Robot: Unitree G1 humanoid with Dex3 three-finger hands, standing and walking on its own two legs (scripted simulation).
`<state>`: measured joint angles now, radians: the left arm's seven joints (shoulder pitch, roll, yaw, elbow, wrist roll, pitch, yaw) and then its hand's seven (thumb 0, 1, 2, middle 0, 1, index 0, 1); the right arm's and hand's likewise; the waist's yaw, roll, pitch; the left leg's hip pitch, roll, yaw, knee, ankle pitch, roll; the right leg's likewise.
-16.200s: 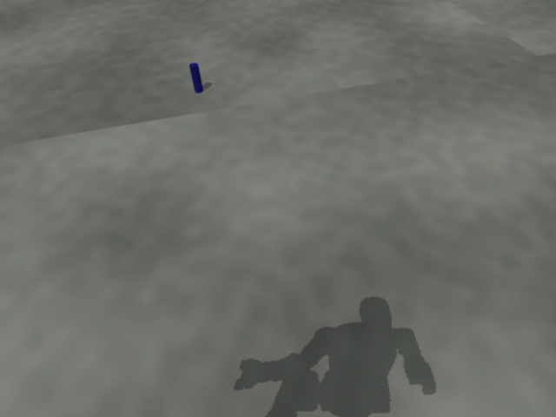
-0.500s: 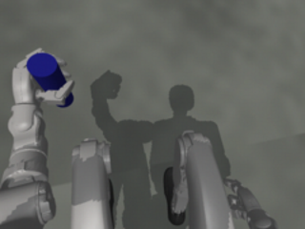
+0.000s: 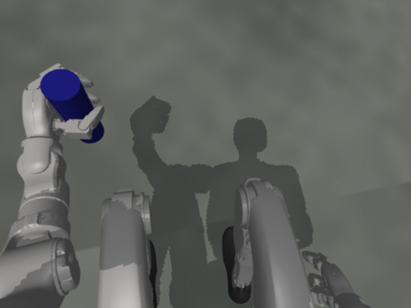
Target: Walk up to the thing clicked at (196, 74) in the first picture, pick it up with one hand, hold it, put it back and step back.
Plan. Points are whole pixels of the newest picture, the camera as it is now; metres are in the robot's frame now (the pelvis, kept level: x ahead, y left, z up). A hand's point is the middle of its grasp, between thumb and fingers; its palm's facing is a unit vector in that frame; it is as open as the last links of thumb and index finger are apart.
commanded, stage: lift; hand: left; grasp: from the side
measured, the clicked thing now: (78, 112) +0.46 +0.22 -0.05
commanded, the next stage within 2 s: none
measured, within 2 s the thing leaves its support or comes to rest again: neither
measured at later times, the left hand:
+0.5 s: hand (51, 97) +0.43 +0.21 +0.07, palm faces +0.05 -1.00 -0.05, open 7.5 cm
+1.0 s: hand out of the picture +0.40 +0.20 +0.26, palm faces +0.09 -0.99 -0.05, open 7.5 cm
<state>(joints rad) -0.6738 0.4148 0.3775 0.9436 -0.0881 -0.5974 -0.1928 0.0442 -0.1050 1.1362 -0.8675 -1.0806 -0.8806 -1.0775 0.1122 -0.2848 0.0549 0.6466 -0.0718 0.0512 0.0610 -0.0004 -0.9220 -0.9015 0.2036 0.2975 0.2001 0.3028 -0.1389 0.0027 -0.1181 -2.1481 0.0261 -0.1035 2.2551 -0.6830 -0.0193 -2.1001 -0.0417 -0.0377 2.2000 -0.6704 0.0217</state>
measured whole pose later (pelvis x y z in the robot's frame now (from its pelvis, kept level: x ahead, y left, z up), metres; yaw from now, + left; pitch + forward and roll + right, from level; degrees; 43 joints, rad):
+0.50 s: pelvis +0.01 +0.00 +0.07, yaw +1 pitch +33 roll -4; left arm -0.47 0.33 0.30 0.63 -0.16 -0.44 -0.21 0.04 -0.11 1.14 -0.87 -1.08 -0.88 -1.08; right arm 0.13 -0.27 0.00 0.60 0.00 0.02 0.01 0.00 -0.92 -0.90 0.20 0.30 0.20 0.30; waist -0.08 0.02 -0.19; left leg -1.93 0.03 -0.07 2.02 -0.67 -0.01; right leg -1.89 -0.05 -0.03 1.98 -0.66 0.02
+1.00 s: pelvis +0.04 +0.01 +0.23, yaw +3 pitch +24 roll -3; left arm -0.21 0.27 0.17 0.34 -0.18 -0.28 -0.10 0.04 -0.11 1.14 -0.87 -1.08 -0.88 -1.07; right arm 0.16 -0.24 0.00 0.60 0.05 -0.02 -0.04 0.00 -0.91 -0.89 0.20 0.30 0.20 0.30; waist -0.04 0.03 -0.17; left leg -1.33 0.05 -0.05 1.51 -0.61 -0.01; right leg -1.29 -0.04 -0.05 1.46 -0.59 0.03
